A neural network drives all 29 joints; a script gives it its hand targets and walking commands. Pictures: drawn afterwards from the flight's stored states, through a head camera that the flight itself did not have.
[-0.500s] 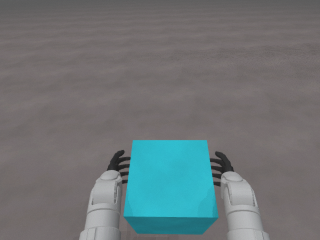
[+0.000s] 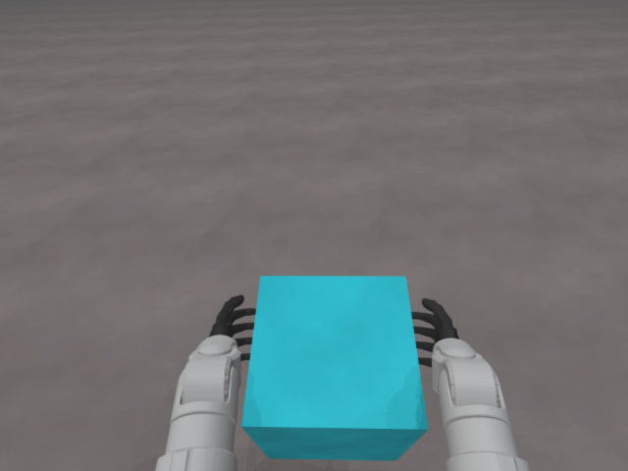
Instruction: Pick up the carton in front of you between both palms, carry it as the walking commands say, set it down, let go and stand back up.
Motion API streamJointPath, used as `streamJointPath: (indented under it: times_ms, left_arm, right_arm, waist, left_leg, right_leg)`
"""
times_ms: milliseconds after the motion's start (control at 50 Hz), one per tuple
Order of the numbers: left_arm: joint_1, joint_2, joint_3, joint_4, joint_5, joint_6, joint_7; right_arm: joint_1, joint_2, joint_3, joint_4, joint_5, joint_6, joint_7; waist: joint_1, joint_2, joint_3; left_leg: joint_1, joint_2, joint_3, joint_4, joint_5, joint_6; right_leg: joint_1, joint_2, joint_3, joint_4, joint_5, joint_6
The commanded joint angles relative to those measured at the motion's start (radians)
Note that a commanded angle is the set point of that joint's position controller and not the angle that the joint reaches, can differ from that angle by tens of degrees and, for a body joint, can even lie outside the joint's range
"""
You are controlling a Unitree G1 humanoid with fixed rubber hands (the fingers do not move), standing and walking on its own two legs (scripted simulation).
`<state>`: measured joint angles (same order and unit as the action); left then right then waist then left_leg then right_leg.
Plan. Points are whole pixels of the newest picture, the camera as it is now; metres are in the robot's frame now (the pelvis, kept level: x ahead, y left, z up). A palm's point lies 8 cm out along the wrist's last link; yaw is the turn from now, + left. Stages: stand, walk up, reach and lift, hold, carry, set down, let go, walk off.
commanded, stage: set down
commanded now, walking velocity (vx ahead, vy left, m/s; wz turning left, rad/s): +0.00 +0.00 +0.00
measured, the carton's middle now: (332, 373) +0.31 +0.00 -0.06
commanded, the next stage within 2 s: none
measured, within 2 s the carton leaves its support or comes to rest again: neither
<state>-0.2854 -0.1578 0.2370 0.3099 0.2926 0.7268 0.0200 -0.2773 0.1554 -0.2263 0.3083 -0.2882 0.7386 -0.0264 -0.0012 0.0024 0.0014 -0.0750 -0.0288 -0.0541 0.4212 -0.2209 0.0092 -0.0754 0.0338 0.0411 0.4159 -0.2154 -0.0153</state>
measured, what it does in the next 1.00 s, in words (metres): lowers itself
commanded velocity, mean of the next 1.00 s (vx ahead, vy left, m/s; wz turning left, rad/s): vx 0.00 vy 0.00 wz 0.00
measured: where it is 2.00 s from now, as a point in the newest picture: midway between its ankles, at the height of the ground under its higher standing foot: outside the picture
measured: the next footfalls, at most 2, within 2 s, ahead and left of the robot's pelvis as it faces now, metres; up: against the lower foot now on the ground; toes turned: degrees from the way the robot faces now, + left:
none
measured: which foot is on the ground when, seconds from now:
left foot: down 0.00-1.00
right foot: down 0.00-1.00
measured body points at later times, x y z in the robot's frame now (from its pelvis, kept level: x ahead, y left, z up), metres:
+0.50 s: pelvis -0.04 +0.00 -0.06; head +0.15 -0.01 +0.34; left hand +0.34 +0.13 -0.14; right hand +0.34 -0.16 -0.15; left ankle +0.01 +0.12 -0.74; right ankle +0.02 -0.11 -0.74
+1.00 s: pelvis -0.07 -0.01 -0.20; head +0.18 -0.03 +0.18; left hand +0.39 +0.12 -0.28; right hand +0.40 -0.17 -0.29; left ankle +0.01 +0.12 -0.74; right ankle +0.02 -0.11 -0.74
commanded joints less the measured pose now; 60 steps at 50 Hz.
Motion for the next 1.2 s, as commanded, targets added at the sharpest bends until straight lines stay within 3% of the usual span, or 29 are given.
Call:
streamJointPath:
  times_ms: [0, 120, 240, 300, 440, 500, 560, 660, 720, 820, 980, 1180]
  left_arm:
    - [-0.531, -0.975, -0.487, -0.003, -0.257, -0.053, -0.261]
    - [-0.662, -0.97, -0.279, 0.224, -0.142, -0.138, -0.245]
    - [-0.667, -0.828, -0.072, 0.349, 0.004, -0.314, -0.187]
    - [-0.688, -0.819, -0.095, 0.338, 0.011, -0.422, -0.17]
    - [-0.85, -0.905, -0.334, 0.26, -0.074, -0.59, -0.16]
    - [-0.923, -0.917, -0.442, 0.19, -0.136, -0.597, -0.154]
    - [-0.96, -0.926, -0.478, 0.175, -0.167, -0.569, -0.158]
    - [-1.017, -0.95, -0.399, 0.263, -0.141, -0.482, -0.193]
    - [-1.049, -0.951, -0.33, 0.319, -0.12, -0.443, -0.21]
    - [-1.12, -0.941, -0.285, 0.347, -0.128, -0.445, -0.206]
    - [-1.23, -0.898, -0.322, 0.315, -0.185, -0.482, -0.154]
    - [-1.337, -0.852, -0.33, 0.317, -0.225, -0.493, -0.101]
  right_arm:
    - [-0.568, 0.948, 0.484, -0.027, 0.26, -0.069, 0.269]
    - [-0.71, 0.889, 0.281, 0.2, 0.133, -0.164, 0.28]
    - [-0.715, 0.718, 0.073, 0.342, -0.031, -0.34, 0.247]
    - [-0.723, 0.72, 0.094, 0.357, -0.036, -0.442, 0.246]
    - [-0.893, 0.817, 0.335, 0.297, 0.079, -0.606, 0.25]
    - [-0.969, 0.825, 0.432, 0.225, 0.137, -0.611, 0.242]
    - [-0.996, 0.839, 0.461, 0.225, 0.158, -0.58, 0.24]
    - [-1.03, 0.872, 0.39, 0.334, 0.126, -0.493, 0.27]
    - [-1.061, 0.872, 0.329, 0.397, 0.104, -0.454, 0.287]
    - [-1.132, 0.855, 0.296, 0.426, 0.114, -0.453, 0.284]
    - [-1.236, 0.807, 0.342, 0.409, 0.177, -0.487, 0.245]
    - [-1.339, 0.724, 0.368, 0.421, 0.231, -0.5, 0.218]
  waist:
    - [-0.002, 0.007, -0.228]
    - [-0.01, 0.017, -0.15]
    - [-0.015, 0.006, -0.192]
    - [-0.005, -0.002, -0.312]
    - [0.005, -0.022, -0.804]
    - [0.004, -0.028, -1.064]
    - [-0.006, -0.032, -1.137]
    - [-0.009, -0.026, -0.985]
    - [-0.007, -0.026, -0.928]
    - [-0.009, -0.031, -0.982]
    - [-0.017, -0.037, -1.165]
    - [-0.025, -0.04, -1.223]
  left_leg:
    - [0.022, -0.036, -0.049, -0.047, 0.181, 0.004]
    - [-0.091, -0.036, -0.049, 0.008, 0.063, 0.003]
    - [-0.288, -0.055, -0.042, 0.14, 0.16, -0.004]
    - [-0.356, -0.072, -0.03, 0.215, 0.219, -0.011]
    - [-0.514, -0.104, 0.0, 0.441, 0.336, -0.031]
    - [-0.576, -0.115, 0.013, 0.537, 0.365, -0.039]
    - [-0.696, -0.123, 0.027, 0.605, 0.279, -0.043]
    - [-0.938, -0.128, 0.05, 0.673, 0.011, -0.037]
    - [-1.046, -0.131, 0.062, 0.713, -0.063, -0.035]
    - [-1.171, -0.14, 0.07, 0.811, -0.041, -0.038]
    - [-1.284, -0.161, 0.086, 0.977, 0.01, -0.056]
    - [-1.389, -0.172, 0.105, 1.142, -0.001, -0.065]
  right_leg:
    - [0.045, 0.031, 0.056, -0.04, 0.176, 0.001]
    - [-0.094, 0.036, 0.044, 0.024, 0.042, -0.012]
    - [-0.306, 0.059, 0.036, 0.17, 0.137, -0.012]
    - [-0.378, 0.075, 0.029, 0.244, 0.191, -0.006]
    - [-0.484, 0.087, 0.022, 0.46, 0.351, 0.01]
    - [-0.51, 0.091, 0.012, 0.555, 0.403, 0.022]
    - [-0.583, 0.096, 0.008, 0.614, 0.343, 0.027]
    - [-0.792, 0.1, -0.002, 0.663, 0.058, 0.019]
    - [-0.882, 0.099, -0.008, 0.695, -0.024, 0.014]
    - [-0.973, 0.105, -0.015, 0.79, 0.013, 0.016]
    - [-1.072, 0.119, -0.028, 0.958, 0.099, 0.035]
    - [-1.204, 0.122, -0.046, 1.115, 0.09, 0.043]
